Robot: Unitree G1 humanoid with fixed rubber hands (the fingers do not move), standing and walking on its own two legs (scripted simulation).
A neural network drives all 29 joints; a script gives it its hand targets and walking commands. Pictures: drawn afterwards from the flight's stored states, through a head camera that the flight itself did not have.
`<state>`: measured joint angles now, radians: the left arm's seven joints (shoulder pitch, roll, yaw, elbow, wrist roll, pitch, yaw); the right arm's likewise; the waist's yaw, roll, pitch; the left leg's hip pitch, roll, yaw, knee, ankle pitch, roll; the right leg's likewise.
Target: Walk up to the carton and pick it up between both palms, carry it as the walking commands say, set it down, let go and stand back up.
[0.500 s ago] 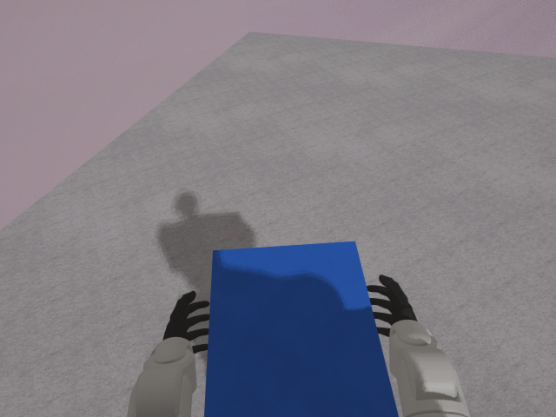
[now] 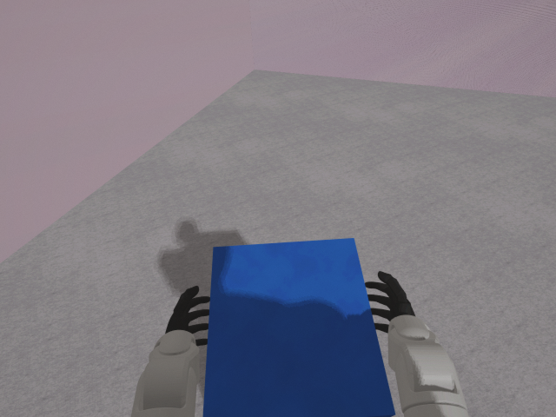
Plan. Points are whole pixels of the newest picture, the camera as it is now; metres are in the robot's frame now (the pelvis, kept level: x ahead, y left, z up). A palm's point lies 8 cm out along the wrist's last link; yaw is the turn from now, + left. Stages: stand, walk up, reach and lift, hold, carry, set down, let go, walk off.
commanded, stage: carry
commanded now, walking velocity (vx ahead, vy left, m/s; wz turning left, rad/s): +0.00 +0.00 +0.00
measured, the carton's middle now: (289, 338) +0.30 +0.00 -0.05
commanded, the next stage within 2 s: none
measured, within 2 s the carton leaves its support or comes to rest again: neither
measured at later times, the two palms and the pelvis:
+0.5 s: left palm (170, 366) +0.23 +0.17 +0.03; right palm (404, 355) +0.23 -0.15 +0.03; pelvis -0.03 +0.01 +0.00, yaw +0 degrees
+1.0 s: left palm (138, 388) +0.20 +0.20 +0.03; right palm (386, 378) +0.20 -0.12 +0.04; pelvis -0.07 +0.04 +0.00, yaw -1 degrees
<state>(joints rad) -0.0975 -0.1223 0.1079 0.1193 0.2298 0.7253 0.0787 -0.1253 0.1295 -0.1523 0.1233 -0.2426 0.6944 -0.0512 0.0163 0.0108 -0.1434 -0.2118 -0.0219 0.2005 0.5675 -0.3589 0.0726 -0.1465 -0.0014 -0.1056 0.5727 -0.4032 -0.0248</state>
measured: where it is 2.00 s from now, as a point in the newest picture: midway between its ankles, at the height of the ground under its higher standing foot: outside the picture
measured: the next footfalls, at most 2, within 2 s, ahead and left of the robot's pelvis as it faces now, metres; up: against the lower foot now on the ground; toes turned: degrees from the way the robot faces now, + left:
left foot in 1.84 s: -0.08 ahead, +0.23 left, +0.00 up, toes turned +4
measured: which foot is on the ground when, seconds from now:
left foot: down 0.00-1.00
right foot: down 0.00-1.00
